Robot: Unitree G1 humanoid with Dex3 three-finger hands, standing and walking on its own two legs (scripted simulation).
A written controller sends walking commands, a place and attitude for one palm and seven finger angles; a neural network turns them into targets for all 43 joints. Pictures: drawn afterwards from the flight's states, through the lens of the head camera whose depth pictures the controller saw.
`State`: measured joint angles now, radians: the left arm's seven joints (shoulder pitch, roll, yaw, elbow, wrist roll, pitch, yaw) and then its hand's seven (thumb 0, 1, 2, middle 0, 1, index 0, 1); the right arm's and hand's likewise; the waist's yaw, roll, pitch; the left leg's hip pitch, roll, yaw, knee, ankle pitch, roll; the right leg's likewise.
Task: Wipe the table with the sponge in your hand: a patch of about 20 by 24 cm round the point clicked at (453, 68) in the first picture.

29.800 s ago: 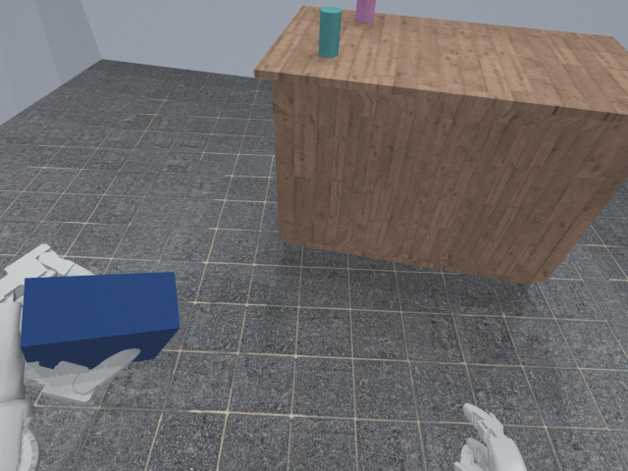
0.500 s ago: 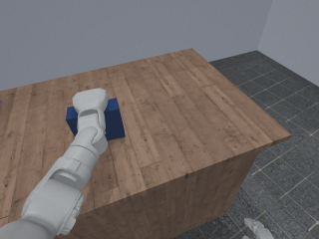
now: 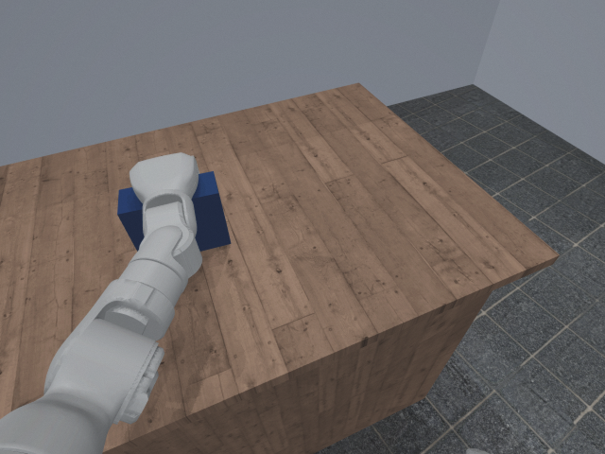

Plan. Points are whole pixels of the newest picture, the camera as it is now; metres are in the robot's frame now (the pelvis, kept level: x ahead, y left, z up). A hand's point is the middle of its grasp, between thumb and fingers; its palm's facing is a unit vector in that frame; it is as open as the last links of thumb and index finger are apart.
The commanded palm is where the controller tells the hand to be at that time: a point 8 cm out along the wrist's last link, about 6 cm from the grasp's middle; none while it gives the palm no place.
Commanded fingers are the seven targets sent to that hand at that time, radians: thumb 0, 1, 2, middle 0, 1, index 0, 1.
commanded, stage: wipe back along the third lane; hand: left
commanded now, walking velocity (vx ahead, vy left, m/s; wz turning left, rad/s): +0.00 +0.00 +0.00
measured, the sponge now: (181, 227) +0.43 +0.21 +0.07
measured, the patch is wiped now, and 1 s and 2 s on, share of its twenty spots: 0.95 0.95 0.95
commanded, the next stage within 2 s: slide back across to the middle lane in 1.44 s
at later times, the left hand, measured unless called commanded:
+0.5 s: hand (186, 232) +0.38 +0.18 +0.11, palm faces +0.07 -0.04 -1.00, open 9.4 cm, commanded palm +0.33 +0.16 +0.14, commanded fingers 0.00 0.10 1.30 -1.20 -1.60 -1.20 -1.60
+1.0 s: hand (200, 263) +0.33 +0.15 +0.11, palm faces +0.09 -0.05 -0.99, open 9.4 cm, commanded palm +0.28 +0.14 +0.13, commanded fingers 0.00 0.10 1.30 -1.20 -1.60 -1.20 -1.60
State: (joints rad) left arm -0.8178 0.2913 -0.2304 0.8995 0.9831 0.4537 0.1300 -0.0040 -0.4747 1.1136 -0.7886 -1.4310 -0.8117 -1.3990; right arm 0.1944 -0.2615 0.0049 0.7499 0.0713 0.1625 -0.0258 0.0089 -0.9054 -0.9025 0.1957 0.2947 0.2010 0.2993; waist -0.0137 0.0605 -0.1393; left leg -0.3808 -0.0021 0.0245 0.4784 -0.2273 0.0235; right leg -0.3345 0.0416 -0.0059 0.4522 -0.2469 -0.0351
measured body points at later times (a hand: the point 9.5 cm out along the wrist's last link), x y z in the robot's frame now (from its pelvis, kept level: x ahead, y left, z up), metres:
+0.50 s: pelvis +0.01 +0.00 +0.00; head -0.02 -0.02 +0.45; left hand +0.37 +0.18 +0.16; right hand +0.24 -0.20 -0.09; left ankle +0.00 +0.10 -0.74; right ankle -0.02 -0.10 -0.74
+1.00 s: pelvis -0.01 -0.02 +0.00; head -0.05 -0.07 +0.44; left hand +0.32 +0.14 +0.16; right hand +0.23 -0.22 -0.08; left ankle +0.00 +0.10 -0.74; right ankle -0.02 -0.10 -0.74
